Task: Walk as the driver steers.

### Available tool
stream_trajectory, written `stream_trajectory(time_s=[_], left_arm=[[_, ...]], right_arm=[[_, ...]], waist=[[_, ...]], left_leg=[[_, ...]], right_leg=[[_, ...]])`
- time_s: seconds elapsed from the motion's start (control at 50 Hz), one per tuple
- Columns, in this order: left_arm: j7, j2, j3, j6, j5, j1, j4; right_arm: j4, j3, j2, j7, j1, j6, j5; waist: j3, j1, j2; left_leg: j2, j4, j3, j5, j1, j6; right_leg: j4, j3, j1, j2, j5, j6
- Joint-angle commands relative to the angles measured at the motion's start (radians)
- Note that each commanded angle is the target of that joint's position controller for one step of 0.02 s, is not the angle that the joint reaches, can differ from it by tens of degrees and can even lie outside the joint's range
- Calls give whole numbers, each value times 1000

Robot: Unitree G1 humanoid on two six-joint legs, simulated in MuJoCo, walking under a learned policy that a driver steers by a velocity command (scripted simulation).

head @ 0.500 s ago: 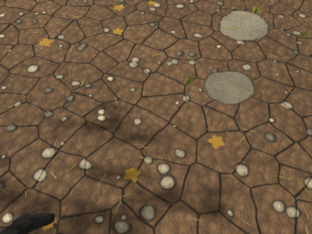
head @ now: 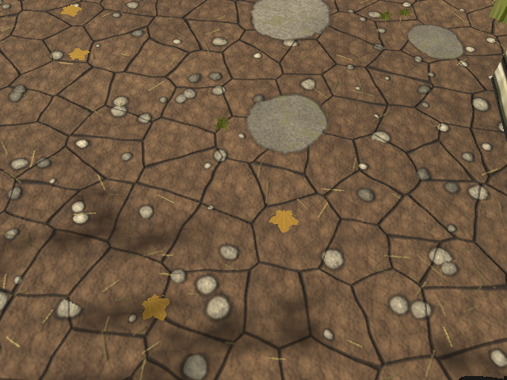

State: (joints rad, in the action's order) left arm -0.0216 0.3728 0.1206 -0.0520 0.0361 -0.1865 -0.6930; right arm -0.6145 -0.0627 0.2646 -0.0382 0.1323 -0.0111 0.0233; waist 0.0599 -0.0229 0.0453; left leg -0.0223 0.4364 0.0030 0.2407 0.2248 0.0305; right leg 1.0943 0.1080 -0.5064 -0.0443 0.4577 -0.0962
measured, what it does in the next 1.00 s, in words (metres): walks ahead: right foot, then left foot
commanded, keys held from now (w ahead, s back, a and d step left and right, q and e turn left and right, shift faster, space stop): e+shift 0.24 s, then q+shift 0.52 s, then w+q+shift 0.24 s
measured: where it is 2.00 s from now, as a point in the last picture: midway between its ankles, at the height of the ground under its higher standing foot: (241, 214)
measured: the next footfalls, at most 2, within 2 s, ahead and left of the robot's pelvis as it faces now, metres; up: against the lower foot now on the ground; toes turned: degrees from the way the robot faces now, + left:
right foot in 0.30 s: +0.06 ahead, -0.16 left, +0.00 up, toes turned -19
left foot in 0.80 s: +0.08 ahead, +0.08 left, +0.00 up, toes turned +8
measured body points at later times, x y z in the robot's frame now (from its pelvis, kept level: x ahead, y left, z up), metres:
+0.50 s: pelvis +0.03 -0.05 +0.00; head +0.07 -0.08 +0.44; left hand +0.29 +0.13 -0.08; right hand +0.06 -0.36 -0.13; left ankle +0.04 +0.10 -0.67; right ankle +0.02 -0.15 -0.74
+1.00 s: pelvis +0.11 +0.01 +0.01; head +0.13 +0.05 +0.45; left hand +0.25 +0.32 -0.09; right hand +0.20 -0.27 -0.08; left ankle +0.04 +0.07 -0.74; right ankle +0.18 -0.17 -0.66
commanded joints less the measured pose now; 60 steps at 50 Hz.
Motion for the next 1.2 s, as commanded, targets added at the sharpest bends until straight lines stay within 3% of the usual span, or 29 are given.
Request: stream_trajectory(time_s=[0.02,0.06,0.14,0.24,0.28,0.3,0.32,0.34,0.36,0.4,0.44,0.48,0.54,0.6,0.68,0.76,0.78,0.8,0.82,0.84,0.86,0.88,0.92,0.98,1.0,1.04,1.08,1.14,1.2], left_arm=[[13,35,0,1,3,17,91],[24,25,-10,2,1,65,127],[47,14,-20,-1,-9,88,164],[65,36,-4,-31,-3,84,183],[54,50,11,-30,-20,-5,163],[31,141,35,-23,-27,-91,154],[10,219,29,-6,-52,-57,184],[16,93,-10,15,-65,-73,173],[21,27,-39,34,-63,-24,142],[18,-12,-53,49,-48,81,111],[8,14,-48,57,-68,132,98],[-7,48,-33,48,-66,140,93],[-24,32,-32,35,-64,123,73],[-27,34,-25,33,-64,126,61],[-13,65,-6,34,-53,129,50],[9,86,9,36,-18,151,46],[15,82,14,36,-3,130,34],[21,43,7,40,2,118,25],[28,-35,-19,45,-24,189,56],[25,-42,-25,71,-30,288,138],[39,31,-9,104,-1,345,144],[50,52,-2,132,12,321,143],[49,73,9,164,-31,237,91],[53,36,0,172,-37,241,66],[75,-25,-38,100,-142,168,22],[82,-19,-40,56,-114,159,28],[88,-6,-44,54,-91,196,31],[93,16,-47,68,-82,305,59],[106,22,-52,77,-81,340,89]], right_arm=[[61,-39,135,-15,-9,-5,2],[49,-47,150,-18,20,5,3],[40,-65,197,-2,0,10,-9],[16,-80,216,31,-12,-6,-49],[-15,-70,195,37,14,-14,-73],[-14,-51,156,43,51,-22,-49],[27,-10,82,45,65,-23,12],[-12,-33,155,42,13,-9,-14],[-22,-29,156,40,4,5,-44],[-52,-24,139,21,28,25,-38],[-75,-35,165,14,94,42,-41],[-66,-41,181,9,104,50,-50],[-31,-33,145,10,67,65,-50],[4,-26,118,22,48,71,-42],[43,-26,109,44,49,74,-41],[67,-42,118,61,91,96,-48],[49,-50,119,56,144,97,-55],[-1,-74,162,45,271,91,-61],[-43,-113,281,29,432,75,-73],[2,-109,352,49,414,17,-50],[10,-86,273,59,355,-24,-46],[17,-71,245,54,296,-43,-47],[39,-51,206,38,215,-44,-56],[44,-42,197,14,260,-49,-41],[-10,-61,254,40,286,-30,1],[-30,-48,214,60,315,-26,-11],[-51,-30,164,68,344,-37,-14],[-80,-33,187,59,387,-54,-9],[-122,-32,199,42,396,-65,-3]], waist=[[-86,32,-180],[-95,59,-179],[-107,59,-172],[-109,39,-195],[-149,-22,-125],[-223,-46,48],[-320,-2,301],[-390,-80,116],[-310,-46,83],[-186,0,69],[-147,39,96],[-127,29,95],[-83,5,76],[-68,-2,64],[-91,6,57],[-129,47,63],[-163,66,39],[-185,105,-37],[-140,168,-303],[-95,161,-366],[-36,167,-213],[2,116,-213],[-1,48,-145],[-22,54,-115],[-26,61,-147],[-4,63,-169],[25,92,-213],[60,151,-202],[105,147,-193]], left_leg=[[264,-89,-106,-594,-189,180],[289,-99,-83,-573,-234,198],[321,-103,3,-547,-214,195],[345,-7,100,-548,-189,129],[285,181,145,-562,-76,62],[206,388,185,-300,141,-23],[84,681,151,482,400,-105],[107,782,-10,491,354,-113],[136,747,-40,441,328,-103],[137,628,-49,318,292,-112],[98,632,-35,208,195,-135],[92,642,-6,184,239,-147],[129,607,-4,165,306,-150],[154,541,14,165,310,-140],[150,430,63,184,254,-106],[115,243,112,128,139,-40],[75,166,142,84,37,-4],[43,110,106,118,-139,56],[224,-31,-226,219,-307,183],[390,-247,-841,662,-314,372],[426,-325,-810,757,-309,358],[400,-322,-743,696,-270,315],[308,-279,-562,474,-221,245],[228,-278,-437,276,-196,218],[140,-280,-352,221,-130,179],[121,-293,-323,194,-91,183],[133,-329,-301,160,-109,178],[187,-365,-285,132,-229,169],[251,-398,-227,20,-347,158]], right_leg=[[64,-63,-164,82,-70,-45],[-12,-80,-176,107,-89,-49],[-177,-125,-77,133,-134,-20],[-398,-199,87,100,-144,57],[-642,-186,340,35,-303,126],[-676,-2,615,152,-758,193],[-636,346,741,482,-1135,429],[-669,276,624,498,-1052,488],[-684,145,545,420,-911,428],[-723,19,436,325,-713,330],[-750,-80,332,299,-757,326],[-772,-103,356,319,-684,336],[-813,-108,378,360,-489,342],[-827,-133,390,385,-428,344],[-787,-192,418,415,-553,331],[-668,-258,443,427,-625,253],[-621,-291,399,406,-410,214],[-491,-323,263,344,-93,173],[-101,-407,-55,216,193,97],[120,-156,-412,30,253,69],[157,-26,-497,78,155,103],[113,-9,-487,94,46,131],[-13,-9,-393,118,-146,120],[-167,-36,-290,75,-337,69],[-144,-107,-227,71,-357,42],[-183,-135,-215,74,-364,10],[-274,-148,-216,95,-417,1],[-388,-173,-269,109,-456,37],[-458,-182,-306,116,-407,117]])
